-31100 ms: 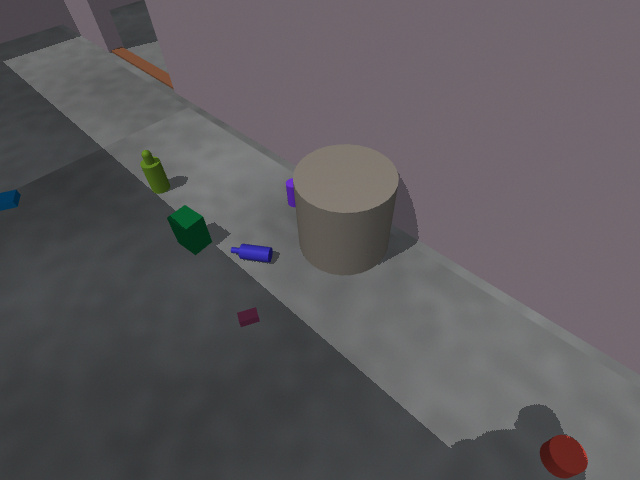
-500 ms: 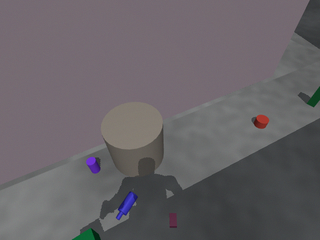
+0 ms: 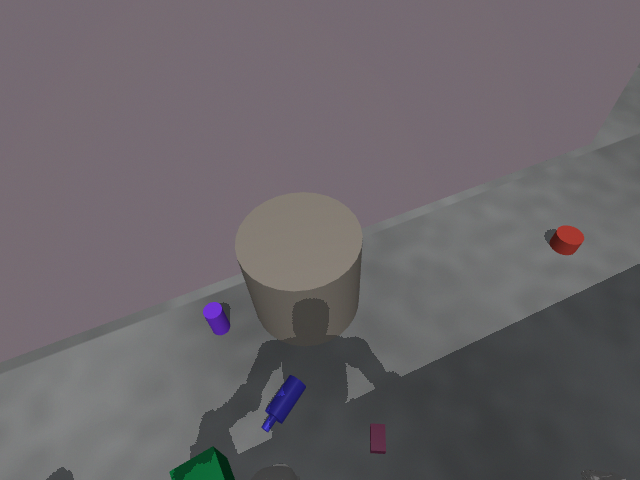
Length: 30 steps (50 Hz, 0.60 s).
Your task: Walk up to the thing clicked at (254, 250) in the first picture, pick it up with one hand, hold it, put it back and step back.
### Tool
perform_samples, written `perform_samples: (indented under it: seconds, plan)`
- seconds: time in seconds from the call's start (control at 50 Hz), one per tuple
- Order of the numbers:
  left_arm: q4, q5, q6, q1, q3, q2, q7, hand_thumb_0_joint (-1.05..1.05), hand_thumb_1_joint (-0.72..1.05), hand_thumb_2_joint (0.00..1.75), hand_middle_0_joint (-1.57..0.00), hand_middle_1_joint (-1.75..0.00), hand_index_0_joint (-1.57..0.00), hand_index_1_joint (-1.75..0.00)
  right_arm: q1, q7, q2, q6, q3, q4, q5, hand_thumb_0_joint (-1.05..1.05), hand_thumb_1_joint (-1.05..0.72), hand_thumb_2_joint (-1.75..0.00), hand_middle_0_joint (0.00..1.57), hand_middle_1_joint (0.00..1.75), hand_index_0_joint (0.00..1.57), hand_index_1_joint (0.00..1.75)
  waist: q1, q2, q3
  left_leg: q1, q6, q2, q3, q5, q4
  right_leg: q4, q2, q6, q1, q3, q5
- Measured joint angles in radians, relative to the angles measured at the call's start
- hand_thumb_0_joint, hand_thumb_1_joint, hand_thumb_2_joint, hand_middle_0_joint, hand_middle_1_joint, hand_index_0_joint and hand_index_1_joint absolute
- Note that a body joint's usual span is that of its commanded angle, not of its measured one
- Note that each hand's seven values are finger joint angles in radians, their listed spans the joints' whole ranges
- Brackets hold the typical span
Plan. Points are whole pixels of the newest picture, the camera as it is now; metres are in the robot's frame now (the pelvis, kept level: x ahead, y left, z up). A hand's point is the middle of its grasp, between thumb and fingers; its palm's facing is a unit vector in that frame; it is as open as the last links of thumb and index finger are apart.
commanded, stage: walk up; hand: left
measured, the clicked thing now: (281, 404) +0.42 +0.18 -0.73
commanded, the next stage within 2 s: none
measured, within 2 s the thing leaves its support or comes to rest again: neither
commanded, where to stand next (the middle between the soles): +0.05 -0.05 m, yaw -2 degrees
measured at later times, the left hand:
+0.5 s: hand out of the picture +0.02 +0.25 -0.18, palm faces -0.15 -0.92 -0.36, open 7.3 cm
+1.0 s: hand out of the picture -0.05 +0.21 -0.10, palm faces +0.04 -0.87 -0.49, open 7.4 cm
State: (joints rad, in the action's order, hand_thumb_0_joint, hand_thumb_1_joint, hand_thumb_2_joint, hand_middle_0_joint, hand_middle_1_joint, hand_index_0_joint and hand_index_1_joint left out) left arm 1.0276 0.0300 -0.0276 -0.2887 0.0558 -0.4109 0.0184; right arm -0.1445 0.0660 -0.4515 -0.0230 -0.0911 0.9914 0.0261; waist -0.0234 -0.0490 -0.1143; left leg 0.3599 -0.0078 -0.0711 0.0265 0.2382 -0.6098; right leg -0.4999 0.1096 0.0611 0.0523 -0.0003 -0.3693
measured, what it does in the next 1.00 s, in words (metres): steps on the spot: right foot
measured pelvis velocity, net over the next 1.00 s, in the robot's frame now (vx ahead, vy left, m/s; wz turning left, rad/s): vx -0.05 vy -0.08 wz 0.01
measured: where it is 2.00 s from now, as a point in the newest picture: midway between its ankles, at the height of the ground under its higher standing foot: outside the picture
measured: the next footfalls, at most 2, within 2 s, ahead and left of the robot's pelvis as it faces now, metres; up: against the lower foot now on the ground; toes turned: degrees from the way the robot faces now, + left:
right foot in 0.50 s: -0.07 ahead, -0.19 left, +0.00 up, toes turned -9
left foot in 1.16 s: +0.10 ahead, +0.09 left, +0.00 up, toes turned +4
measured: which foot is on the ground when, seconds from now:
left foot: down 0.00-0.52, up 0.54-1.00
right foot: down 0.00-0.02, up 0.04-0.48, down 0.50-1.00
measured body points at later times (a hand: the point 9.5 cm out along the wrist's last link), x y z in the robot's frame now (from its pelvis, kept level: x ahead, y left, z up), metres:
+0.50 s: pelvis -0.07 -0.04 -0.04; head -0.03 -0.03 +0.41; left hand +0.03 +0.30 -0.15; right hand -0.02 -0.42 -0.10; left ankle +0.10 +0.14 -0.72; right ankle -0.11 -0.18 -0.73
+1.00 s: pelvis -0.05 -0.08 +0.01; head -0.04 -0.11 +0.45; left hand -0.05 +0.26 -0.07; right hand +0.01 -0.38 -0.14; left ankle +0.03 +0.07 -0.68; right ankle -0.11 -0.18 -0.73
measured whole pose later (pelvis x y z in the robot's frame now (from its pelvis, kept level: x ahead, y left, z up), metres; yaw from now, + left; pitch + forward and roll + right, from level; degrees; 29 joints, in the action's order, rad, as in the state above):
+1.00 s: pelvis -0.05 -0.08 +0.01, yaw +1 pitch -4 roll -1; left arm 0.82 0.02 -0.08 -0.41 0.08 -0.38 0.01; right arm -0.29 0.07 -0.41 -0.04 -0.06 0.84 0.02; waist -0.03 -0.11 -0.11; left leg 0.48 0.01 0.00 0.12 0.25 -0.87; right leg -0.48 0.04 0.00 0.04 -0.16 -0.37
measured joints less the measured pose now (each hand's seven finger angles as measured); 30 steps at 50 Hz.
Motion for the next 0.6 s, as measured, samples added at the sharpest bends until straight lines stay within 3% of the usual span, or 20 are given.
perform_samples:
  seconds: [0.02,0.04,0.08,0.14,0.22,0.36,0.48,0.5,0.52,0.56,0.6]
  plan:
    - [-0.012,-0.003,0.024,0.008,0.006,-0.014,-0.004,0.0,0.9,0.9,-0.21,-0.3,-0.21,-0.3,0.002,-0.015,0.006,0.016,-0.001,-0.003,-0.006,0.01,-0.9,-0.9,0.2,0.3,0.2,0.3,0.001,0.016,-0.021,-0.003,-0.013,0.008,-0.01,-0.114,0.021,-0.097,0.015,-0.014,0.038,0.008,-0.036]
    - [-0.028,-0.005,0.052,0.028,0.014,-0.029,-0.004,0.01,0.9,0.9,-0.21,-0.3,-0.21,-0.3,0.006,-0.036,0.023,0.03,-0.001,-0.009,-0.008,0.01,-0.9,-0.9,0.2,0.3,0.2,0.3,-0.001,0.046,-0.05,0.007,-0.015,0.027,-0.022,-0.106,-0.01,-0.217,0.013,-0.035,0.089,0.058,-0.105]
    - [-0.073,-0.013,0.099,0.066,0.026,-0.051,0.001,0.01,0.91,0.9,-0.21,-0.3,-0.21,-0.3,0.007,-0.067,0.058,0.04,0.011,-0.026,-0.012,0.01,-0.9,-0.9,0.2,0.3,0.2,0.3,-0.004,0.082,-0.091,0.035,-0.008,0.041,-0.027,-0.067,-0.047,-0.45,-0.06,-0.061,0.21,0.147,-0.196]
    - [-0.126,-0.018,0.131,0.093,0.033,-0.073,-0.009,0.01,0.91,0.9,-0.2,-0.3,-0.2,-0.3,0.022,-0.092,0.102,0.028,0.028,-0.043,-0.02,0.0,-0.9,-0.9,0.2,0.3,0.2,0.3,-0.003,0.121,-0.124,0.042,-0.004,0.031,-0.033,-0.079,-0.021,-0.711,-0.147,-0.08,0.359,0.155,-0.166]
    - [-0.165,-0.007,0.145,0.076,0.046,-0.077,-0.045,0.0,0.91,0.9,-0.2,-0.3,-0.2,-0.3,0.011,-0.115,0.118,0.034,0.028,-0.087,-0.015,0.01,-0.9,-0.9,0.2,0.3,0.21,0.3,-0.005,0.162,-0.11,0.051,-0.002,0.015,-0.066,-0.091,-0.006,-0.835,-0.172,-0.067,0.445,0.161,-0.08]
    - [-0.198,0.018,0.156,0.039,0.063,-0.061,-0.089,0.0,0.91,0.9,-0.21,-0.3,-0.2,-0.3,-0.037,-0.135,0.065,0.059,0.014,-0.146,-0.005,0.0,-0.9,-0.9,0.21,0.3,0.21,0.3,-0.02,0.178,-0.066,0.086,-0.011,-0.043,-0.116,-0.073,-0.067,-0.712,-0.131,-0.046,0.403,0.188,-0.09]
    - [-0.21,0.018,0.142,0.025,0.079,-0.065,-0.126,0.0,0.91,0.9,-0.21,-0.3,-0.2,-0.3,-0.058,-0.141,-0.006,0.053,0.001,-0.162,0.022,0.0,-0.89,-0.9,0.21,0.3,0.21,0.3,-0.01,0.131,-0.027,0.163,-0.029,-0.119,-0.099,-0.086,-0.116,-0.424,-0.057,-0.081,0.293,0.058,-0.172]
    - [-0.21,0.02,0.133,0.021,0.085,-0.061,-0.129,0.0,0.91,0.9,-0.21,-0.3,-0.2,-0.3,-0.057,-0.144,-0.021,0.047,-0.002,-0.157,0.026,0.0,-0.89,-0.9,0.21,0.3,0.21,0.3,-0.007,0.107,-0.023,0.187,-0.025,-0.136,-0.079,-0.058,-0.138,-0.396,-0.068,-0.065,0.284,0.035,-0.159]
    - [-0.21,0.026,0.127,0.019,0.089,-0.054,-0.131,0.0,0.91,0.9,-0.21,-0.3,-0.2,-0.3,-0.059,-0.149,-0.03,0.039,-0.007,-0.146,0.026,0.01,-0.9,-0.9,0.21,0.3,0.21,0.3,0.002,0.081,-0.025,0.211,-0.01,-0.142,-0.042,0.041,-0.179,-0.398,-0.084,-0.058,0.284,0.01,-0.152]
    - [-0.221,0.041,0.128,0.004,0.085,-0.042,-0.127,0.0,0.91,0.9,-0.21,-0.3,-0.2,-0.3,-0.091,-0.165,-0.025,0.02,-0.013,-0.119,0.011,0.01,-0.9,-0.9,0.2,0.3,0.21,0.3,-0.002,0.081,0.0,0.266,0.004,-0.066,0.025,0.234,-0.325,-0.399,-0.072,-0.064,0.294,-0.015,-0.146]
    - [-0.227,0.044,0.137,-0.014,0.078,-0.019,-0.117,0.0,0.91,0.9,-0.21,-0.3,-0.2,-0.3,-0.117,-0.174,-0.015,0.009,-0.01,-0.083,-0.006,0.01,-0.9,-0.9,0.2,0.3,0.21,0.3,-0.033,0.089,0.02,0.279,0.012,0.015,0.036,0.26,-0.47,-0.341,-0.065,-0.078,0.283,-0.005,-0.11]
